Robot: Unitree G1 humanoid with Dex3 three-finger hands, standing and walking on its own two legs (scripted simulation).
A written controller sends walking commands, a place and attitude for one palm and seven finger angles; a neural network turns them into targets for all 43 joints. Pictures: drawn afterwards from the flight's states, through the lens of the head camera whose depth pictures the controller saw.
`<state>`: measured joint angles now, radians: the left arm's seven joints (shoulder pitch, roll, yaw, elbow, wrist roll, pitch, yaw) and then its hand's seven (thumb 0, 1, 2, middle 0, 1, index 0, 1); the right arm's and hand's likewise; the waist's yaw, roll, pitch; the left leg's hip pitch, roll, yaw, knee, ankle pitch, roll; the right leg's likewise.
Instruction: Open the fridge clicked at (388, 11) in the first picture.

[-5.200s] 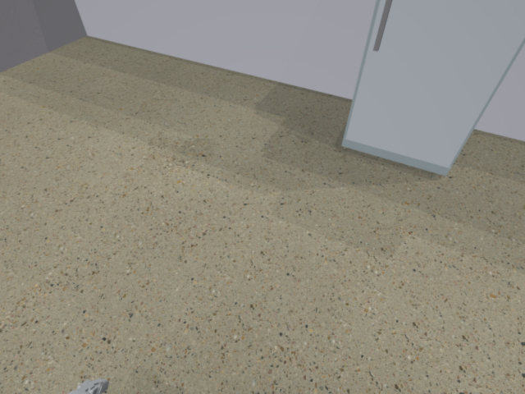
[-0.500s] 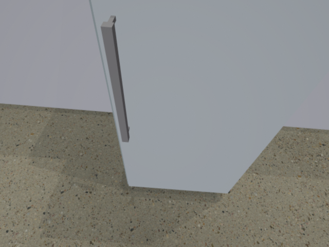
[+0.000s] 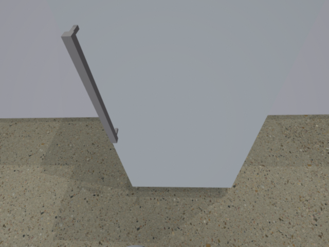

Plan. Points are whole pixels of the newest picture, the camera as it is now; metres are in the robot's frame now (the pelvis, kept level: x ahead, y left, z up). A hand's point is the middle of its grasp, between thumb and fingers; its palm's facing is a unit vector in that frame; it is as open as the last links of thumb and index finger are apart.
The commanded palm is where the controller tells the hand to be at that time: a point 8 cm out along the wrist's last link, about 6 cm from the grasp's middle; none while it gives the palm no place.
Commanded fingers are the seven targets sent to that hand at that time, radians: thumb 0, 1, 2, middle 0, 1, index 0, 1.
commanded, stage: come to a stop and stand still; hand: left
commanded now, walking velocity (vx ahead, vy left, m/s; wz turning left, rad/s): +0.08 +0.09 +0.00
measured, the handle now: (99, 96) +0.50 +0.23 +0.08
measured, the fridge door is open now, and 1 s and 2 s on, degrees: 0 0 0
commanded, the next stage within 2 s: look again from close up in 1.42 s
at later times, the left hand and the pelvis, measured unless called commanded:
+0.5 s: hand out of the picture -0.04 +0.23 -0.18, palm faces +0.03 -0.98 -0.18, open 7.4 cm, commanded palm none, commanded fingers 0.00 0.90 0.90 -0.20 -0.30 -0.20 -0.30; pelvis -0.03 +0.04 +0.00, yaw -1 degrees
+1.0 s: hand out of the picture +0.01 +0.17 -0.17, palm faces +0.05 -0.97 -0.22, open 7.2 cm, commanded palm none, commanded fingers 0.00 0.90 0.90 -0.20 -0.30 -0.20 -0.30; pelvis -0.03 +0.00 +0.00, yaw +0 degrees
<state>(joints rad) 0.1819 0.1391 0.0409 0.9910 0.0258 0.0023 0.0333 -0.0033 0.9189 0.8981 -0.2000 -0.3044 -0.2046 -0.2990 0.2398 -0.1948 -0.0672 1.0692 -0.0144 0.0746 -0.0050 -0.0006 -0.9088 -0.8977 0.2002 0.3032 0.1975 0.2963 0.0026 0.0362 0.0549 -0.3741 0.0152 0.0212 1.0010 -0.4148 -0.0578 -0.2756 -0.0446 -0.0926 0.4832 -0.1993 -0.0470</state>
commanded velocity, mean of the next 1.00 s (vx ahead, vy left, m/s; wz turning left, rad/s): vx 0.05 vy -0.05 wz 0.00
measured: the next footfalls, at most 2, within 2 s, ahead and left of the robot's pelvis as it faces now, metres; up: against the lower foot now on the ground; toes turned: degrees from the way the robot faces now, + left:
left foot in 0.24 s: -0.03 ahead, +0.17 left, +0.00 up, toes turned +2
right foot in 0.62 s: +0.01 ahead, -0.09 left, +0.00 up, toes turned -4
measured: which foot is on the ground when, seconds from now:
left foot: up 0.00-0.22, down 0.24-0.62, up 0.64-0.76, down 0.78-1.00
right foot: down 0.00-0.24, up 0.26-0.60, down 0.62-1.00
